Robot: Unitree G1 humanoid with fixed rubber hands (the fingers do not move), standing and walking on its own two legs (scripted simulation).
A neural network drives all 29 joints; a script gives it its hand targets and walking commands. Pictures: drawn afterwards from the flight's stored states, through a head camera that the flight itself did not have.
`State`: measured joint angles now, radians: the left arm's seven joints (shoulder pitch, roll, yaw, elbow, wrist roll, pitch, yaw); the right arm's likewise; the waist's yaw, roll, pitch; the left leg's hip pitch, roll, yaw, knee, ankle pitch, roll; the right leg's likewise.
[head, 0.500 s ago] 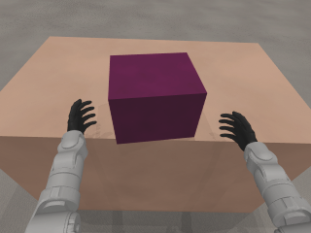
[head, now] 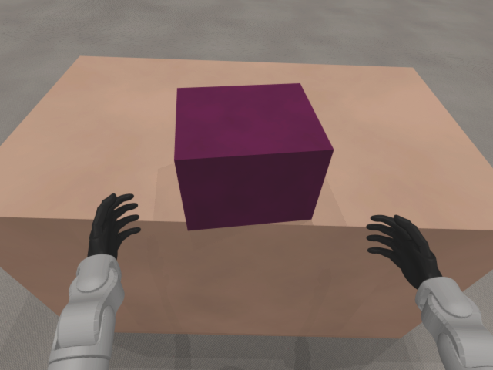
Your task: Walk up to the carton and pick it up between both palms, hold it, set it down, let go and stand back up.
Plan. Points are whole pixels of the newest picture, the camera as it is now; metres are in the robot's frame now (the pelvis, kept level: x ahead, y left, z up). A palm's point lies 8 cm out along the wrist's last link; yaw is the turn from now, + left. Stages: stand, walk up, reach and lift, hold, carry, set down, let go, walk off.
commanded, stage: set down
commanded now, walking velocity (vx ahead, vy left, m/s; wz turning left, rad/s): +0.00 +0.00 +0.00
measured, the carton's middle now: (245, 154) +0.52 +0.03 +0.06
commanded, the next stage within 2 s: let go in 2.00 s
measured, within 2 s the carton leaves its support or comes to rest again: neither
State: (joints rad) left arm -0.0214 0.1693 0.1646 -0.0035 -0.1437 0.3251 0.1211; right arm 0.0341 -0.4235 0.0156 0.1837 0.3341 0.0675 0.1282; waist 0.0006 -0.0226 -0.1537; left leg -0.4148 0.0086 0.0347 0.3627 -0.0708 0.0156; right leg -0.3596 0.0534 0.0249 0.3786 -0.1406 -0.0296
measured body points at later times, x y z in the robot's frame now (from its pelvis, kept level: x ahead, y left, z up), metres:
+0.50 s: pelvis +0.00 +0.03 +0.00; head +0.00 +0.04 +0.45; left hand +0.25 +0.27 +0.05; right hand +0.24 -0.20 +0.06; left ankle +0.06 +0.11 -0.74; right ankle +0.03 -0.10 -0.74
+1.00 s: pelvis +0.04 +0.01 +0.00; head +0.05 +0.03 +0.45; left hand +0.26 +0.21 +0.00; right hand +0.24 -0.26 +0.03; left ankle +0.06 +0.11 -0.74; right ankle +0.03 -0.10 -0.74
